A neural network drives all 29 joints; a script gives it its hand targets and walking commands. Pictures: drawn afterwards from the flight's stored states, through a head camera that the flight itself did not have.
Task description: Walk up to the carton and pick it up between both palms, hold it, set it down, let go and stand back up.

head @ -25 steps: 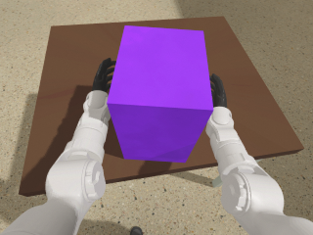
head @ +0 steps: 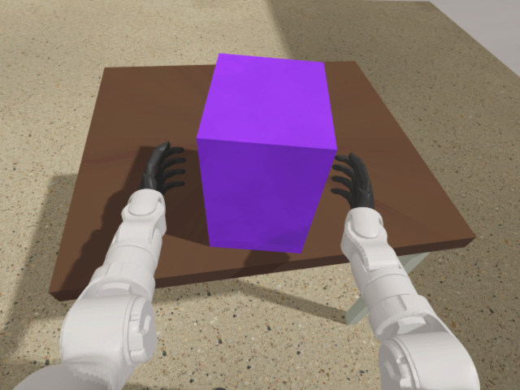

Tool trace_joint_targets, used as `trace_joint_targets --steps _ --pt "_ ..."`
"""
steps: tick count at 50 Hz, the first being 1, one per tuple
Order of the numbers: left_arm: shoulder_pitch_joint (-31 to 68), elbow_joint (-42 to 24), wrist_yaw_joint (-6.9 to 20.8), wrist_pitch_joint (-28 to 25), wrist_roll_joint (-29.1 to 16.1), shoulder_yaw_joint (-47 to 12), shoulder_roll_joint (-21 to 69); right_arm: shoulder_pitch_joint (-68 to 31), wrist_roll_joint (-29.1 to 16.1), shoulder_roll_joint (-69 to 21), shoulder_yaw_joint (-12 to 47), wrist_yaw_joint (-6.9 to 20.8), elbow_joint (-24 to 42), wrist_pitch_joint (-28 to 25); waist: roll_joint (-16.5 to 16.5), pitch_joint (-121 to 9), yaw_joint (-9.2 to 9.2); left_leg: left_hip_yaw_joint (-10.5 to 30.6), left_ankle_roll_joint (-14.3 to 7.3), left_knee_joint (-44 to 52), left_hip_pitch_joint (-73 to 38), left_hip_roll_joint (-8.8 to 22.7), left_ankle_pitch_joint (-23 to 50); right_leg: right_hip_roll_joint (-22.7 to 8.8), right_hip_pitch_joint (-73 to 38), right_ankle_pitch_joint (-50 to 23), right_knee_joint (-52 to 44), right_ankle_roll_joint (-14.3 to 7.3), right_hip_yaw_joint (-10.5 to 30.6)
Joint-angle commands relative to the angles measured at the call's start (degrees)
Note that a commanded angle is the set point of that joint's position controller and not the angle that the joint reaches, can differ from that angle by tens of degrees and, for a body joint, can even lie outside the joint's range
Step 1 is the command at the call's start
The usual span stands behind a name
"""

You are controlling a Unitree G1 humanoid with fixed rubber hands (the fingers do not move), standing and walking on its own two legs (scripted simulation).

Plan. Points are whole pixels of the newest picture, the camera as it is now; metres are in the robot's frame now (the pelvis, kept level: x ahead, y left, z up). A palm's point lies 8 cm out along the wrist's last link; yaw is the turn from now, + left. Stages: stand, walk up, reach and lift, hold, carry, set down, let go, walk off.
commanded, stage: set down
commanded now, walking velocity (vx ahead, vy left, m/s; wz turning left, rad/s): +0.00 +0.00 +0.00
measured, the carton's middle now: (262, 160) +0.49 +0.02 +0.07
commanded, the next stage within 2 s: none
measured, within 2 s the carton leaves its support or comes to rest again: neither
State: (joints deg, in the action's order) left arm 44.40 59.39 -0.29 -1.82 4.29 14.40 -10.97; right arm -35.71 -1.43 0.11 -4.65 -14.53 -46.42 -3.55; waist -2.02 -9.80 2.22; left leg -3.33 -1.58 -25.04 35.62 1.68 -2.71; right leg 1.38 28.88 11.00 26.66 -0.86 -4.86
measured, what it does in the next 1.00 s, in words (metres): stands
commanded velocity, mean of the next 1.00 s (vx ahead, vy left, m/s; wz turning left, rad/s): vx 0.00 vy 0.00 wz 0.00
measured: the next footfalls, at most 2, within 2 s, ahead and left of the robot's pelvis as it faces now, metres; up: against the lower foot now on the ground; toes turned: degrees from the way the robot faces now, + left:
none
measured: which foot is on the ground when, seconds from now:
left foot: down 0.00-1.00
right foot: down 0.00-1.00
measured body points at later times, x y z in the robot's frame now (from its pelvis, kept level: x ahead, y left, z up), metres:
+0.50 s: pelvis -0.02 +0.06 +0.00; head -0.01 +0.12 +0.44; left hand +0.38 +0.20 +0.06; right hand +0.32 -0.16 +0.06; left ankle +0.08 +0.10 -0.73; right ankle +0.01 -0.11 -0.73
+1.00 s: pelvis +0.00 +0.03 +0.01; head -0.02 +0.09 +0.45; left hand +0.32 +0.18 +0.02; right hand +0.25 -0.19 +0.04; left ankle +0.08 +0.09 -0.73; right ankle +0.01 -0.11 -0.73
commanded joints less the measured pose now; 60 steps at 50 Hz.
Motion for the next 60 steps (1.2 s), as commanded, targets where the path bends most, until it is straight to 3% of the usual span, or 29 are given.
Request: trace_joint_targets --steps 1,3,6,7,10,11,14,16,17,19,21,22,23,27,28,29,33,35,38,41,43,44,45,47,48,49,51,55,60 --pt "28.67 -12.4 -0.25 -2.41 -12.64 -14.26 -11.57 -26.54 -5.78 8.29 -2.11 -0.61 6.46 2.34 3.27 -28.72 3.75 4.89 2.78 -7.46 -49.63 -2.21 -8.74 -6.74 17.91 15.62 -12.75 -1.52 5.87" --pt "21.42 -17.38 0.37 -1.49 -13.46 -13.84 -11.86 -18.25 -8.18 8.59 0.5 -1.41 10.54 1.44 -0.05 -30.04 3.49 6.78 2.77 -13.61 -61.92 -3.6 -3.14 -10.1 26.92 18.09 -15.59 -4.21 7.88" --pt "30.0 -19.32 -0.12 -2.04 -16.05 -16.05 -12.91 -25.46 -11.14 8.99 1.13 -1.43 12.06 3.29 0.05 -30.49 3.88 8.71 2.3 -16.27 -64.72 -3.48 -4.32 -12.48 32.85 24.35 -15.93 -5.55 9.08" --pt "27.76 -13.99 -0.05 -0.27 -15.45 -17.54 -11.23 -24.92 -12.33 9.62 1.97 -1.27 9.03 4.14 -1.62 -26.29 4.98 9.34 1.87 -18.09 -66.99 -3.87 -2.95 -13.63 37.92 27.29 -16.86 -7.07 10.02" --pt "22.52 -26.08 -0.68 0.55 -13.0 -17.71 -9.07 -20.82 -15.02 9.84 3.55 -0.46 14.82 2.93 2.14 -29.97 3.9 12.85 3.24 -21.41 -76.46 -3.47 -2.34 -14.31 42.57 25.86 -15.61 -8.29 8.28" --pt "13.31 -28.69 -0.81 1.41 -12.04 -16.25 -9.29 -11.54 -16.23 11.27 5.71 -0.41 19.14 1.09 -0.22 -28.09 3.98 15.52 3.47 -23.4 -83.92 -2.59 0.75 -15.52 43.55 24.74 -16.23 -8.89 9.02" --pt "12.3 -38.63 -3.69 3.76 -11.96 -20.86 -4.59 -13.94 -16.83 14.09 1.53 1.32 21.69 1.94 12.24 -21.82 4.0 19.91 5.13 -9.78 -66.92 2.87 -16.08 -7.26 27.04 12.65 -8.36 -5.11 1.31" --pt "4.67 -47.19 -6.29 5.52 -13.82 -24.4 -1.99 -13.96 -16.0 16.52 -4.89 3.75 22.31 2.37 24.45 -14.62 4.16 19.97 6.96 10.2 -37.5 10.6 -37.83 1.11 -1.48 -1.24 0.22 1.32 -1.93" --pt "6.05 -46.33 -7.36 6.88 -14.73 -25.44 -1.3 -17.64 -14.75 17.17 -6.42 4.67 22.02 2.56 26.12 -12.37 3.8 19.7 8.02 13.16 -33.61 12.45 -35.24 2.89 -4.16 -0.62 0.77 3.56 -2.68" --pt "11.8 -47.32 -8.2 9.15 -16.65 -26.28 -1.83 -23.13 -12.28 18.33 -8.79 6.15 24.95 2.98 20.08 -13.27 5.27 18.07 7.98 11.33 -34.79 11.76 -31.22 2.63 -3.09 3.28 -1.81 3.69 -2.41" --pt "0.88 -51.28 -8.96 11.53 -16.19 -28.28 1.13 -11.04 -13.23 18.8 -8.52 8.28 23.34 2.6 18.31 -11.72 6.41 18.93 8.33 11.54 -40.87 11.73 -30.0 1.99 -4.71 -0.48 -4.17 3.26 -2.51" --pt "-2.03 -55.33 -9.18 12.18 -14.98 -26.79 0.6 -7.99 -12.5 20.52 -9.59 9.03 27.86 2.12 15.05 -16.03 5.77 19.35 8.62 11.15 -44.79 12.01 -26.58 2.24 -4.13 -1.38 -4.54 3.29 -2.78" --pt "8.1 -49.05 -9.05 12.14 -16.28 -25.23 -1.86 -16.7 -11.95 18.6 -7.51 9.6 25.32 3.28 12.55 -17.75 4.67 16.47 7.56 8.85 -42.93 9.49 -26.64 0.86 -2.49 3.18 -5.78 3.18 -1.2" --pt "-0.25 -47.58 -9.88 10.93 -15.67 -21.92 -3.68 -9.82 -11.83 20.73 -5.05 12.93 26.18 3.72 3.85 -20.07 1.99 15.82 4.84 8.47 -42.63 7.1 -28.42 0.47 -3.92 5.74 -5.31 2.33 0.34" --pt "6.08 -43.69 -9.28 8.58 -16.87 -20.33 -7.16 -14.21 -10.73 17.06 -4.03 12.7 26.77 3.75 2.56 -20.42 1.38 12.73 4.19 5.73 -40.36 4.49 -27.24 -1.59 -1.51 9.28 -5.35 2.33 2.55" --pt "-2.04 -47.2 -9.3 7.37 -16.02 -19.78 -6.38 -4.33 -13.73 17.41 -1.8 13.51 29.16 2.56 2.43 -21.9 -0.6 13.92 4.14 5.21 -45.07 4.34 -23.4 -2.6 -0.45 5.66 -5.77 1.14 2.42" --pt "-12.16 -49.84 -7.12 7.38 -13.75 -19.28 -2.84 4.78 -17.03 19.0 2.13 13.31 26.53 2.26 -1.24 -17.02 -0.45 12.43 3.82 -1.78 -61.94 0.46 -11.08 -7.14 11.76 12.34 -11.54 -2.7 4.58" --pt "-17.27 -59.19 -7.42 7.23 -11.15 -16.21 -4.99 13.36 -18.21 19.58 2.22 12.86 28.42 0.72 4.21 -17.32 -0.64 13.23 5.04 -4.84 -69.67 -0.38 -4.61 -8.87 15.47 10.7 -12.07 -3.98 5.02" --pt "-13.22 -54.96 -6.57 9.7 -9.17 -16.02 -7.09 10.81 -18.26 16.72 1.63 10.53 28.39 1.2 6.89 -5.84 -0.69 10.01 4.95 -2.89 -63.63 -1.43 -12.3 -9.28 14.25 17.04 -14.35 -4.22 6.78" --pt "-20.8 -61.67 -7.33 12.33 -8.31 -16.26 -3.93 19.42 -16.0 14.84 -1.61 9.35 31.54 1.86 12.26 3.22 -0.26 9.68 4.99 3.45 -53.98 0.41 -17.06 -6.18 2.77 11.47 -12.62 -3.59 5.79" --pt "-23.48 -66.51 -8.15 13.41 -10.14 -16.91 -3.69 16.78 -14.33 14.41 -4.06 9.35 39.61 1.51 15.38 2.82 -0.37 8.04 4.66 9.13 -42.91 3.11 -17.03 -1.15 -9.96 4.89 -8.93 -0.63 3.32" --pt "-12.97 -63.4 -8.63 14.15 -10.84 -17.73 -4.86 6.19 -13.67 13.71 -3.76 9.5 38.81 2.53 18.27 5.4 -1.38 8.26 3.88 11.19 -34.45 4.68 -27.32 -0.81 -10.37 9.45 -6.44 -0.31 3.51" --pt "-18.96 -66.11 -9.15 14.29 -11.47 -17.74 -5.02 13.27 -12.97 13.68 -4.33 9.93 40.56 2.68 17.6 4.95 -0.27 8.94 4.07 11.42 -33.71 4.68 -27.24 -0.83 -12.76 8.76 -5.84 -0.55 3.65" --pt "-33.43 -72.42 -8.8 13.5 -11.73 -16.79 -3.37 27.02 -13.22 12.77 -2.63 9.28 49.2 1.58 11.5 5.22 -2.33 9.4 4.08 12.72 -40.05 5.01 -22.62 -0.49 -16.79 2.72 -7.94 -0.2 3.18" --pt "-24.9 -70.99 -8.57 14.37 -12.69 -15.93 -5.02 19.37 -12.68 12.34 -1.31 9.11 51.69 2.39 9.45 3.47 -3.41 6.32 3.73 10.68 -38.38 3.07 -21.0 -1.2 -13.64 8.03 -8.83 -0.28 4.22" --pt "-32.71 -74.62 -8.34 14.41 -14.08 -15.58 -6.18 26.78 -12.02 12.54 -1.64 8.51 55.29 2.04 6.45 1.06 -2.98 5.29 4.23 8.97 -43.67 2.11 -12.58 -1.28 -13.66 5.01 -10.31 -0.53 4.08" --pt "-29.33 -72.32 -7.97 14.28 -15.71 -12.82 -7.68 25.85 -11.88 11.58 0.64 8.48 57.35 3.05 3.49 -0.58 -4.96 3.04 2.97 8.07 -42.91 0.74 -10.72 -1.67 -11.11 8.3 -11.71 -0.5 5.52" --pt "-37.51 -71.41 -5.45 13.91 -17.71 -11.81 -8.71 35.57 -10.18 10.12 2.68 6.6 60.7 5.12 -2.13 -0.36 -4.61 2.02 1.15 7.57 -43.96 0.73 -8.43 -2.53 -11.8 8.69 -12.27 0.26 6.48" --pt "-45.72 -69.62 -2.56 15.21 -15.08 -8.66 -8.85 45.27 -10.11 10.18 6.02 4.85 60.05 7.4 1.97 3.86 -6.32 1.08 1.57 8.2 -44.61 -0.33 -1.5 -2.35 -14.46 1.89 -12.78 0.68 6.76"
